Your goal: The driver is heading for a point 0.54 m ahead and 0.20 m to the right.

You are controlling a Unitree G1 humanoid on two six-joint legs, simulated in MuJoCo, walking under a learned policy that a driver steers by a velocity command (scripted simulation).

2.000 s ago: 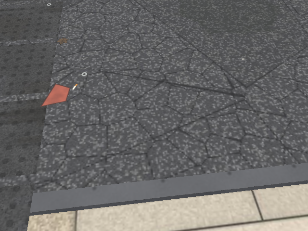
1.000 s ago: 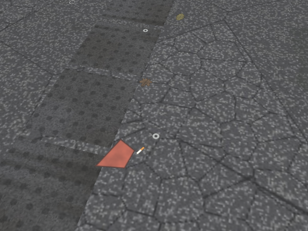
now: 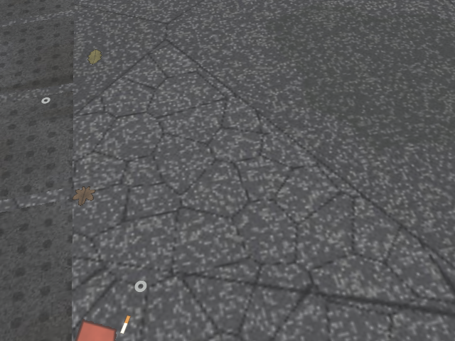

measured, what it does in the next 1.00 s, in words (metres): walks ahead, turning right: left foot, then right foot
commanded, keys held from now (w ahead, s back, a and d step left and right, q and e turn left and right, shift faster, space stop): e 0.24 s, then w+e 0.46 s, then w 0.20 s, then w+q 0.10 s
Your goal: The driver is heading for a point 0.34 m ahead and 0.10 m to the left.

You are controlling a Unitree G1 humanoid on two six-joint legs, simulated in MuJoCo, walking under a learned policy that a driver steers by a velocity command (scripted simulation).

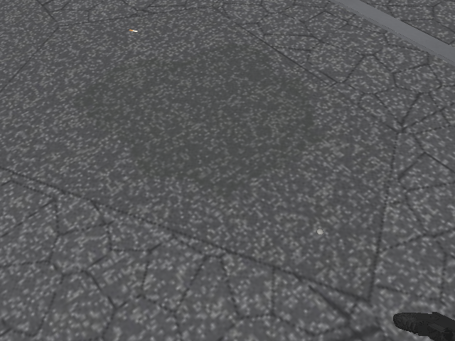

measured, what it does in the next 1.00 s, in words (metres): walks ahead: left foot, then right foot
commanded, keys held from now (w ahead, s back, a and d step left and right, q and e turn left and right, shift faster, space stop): w+q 0.16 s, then no key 0.84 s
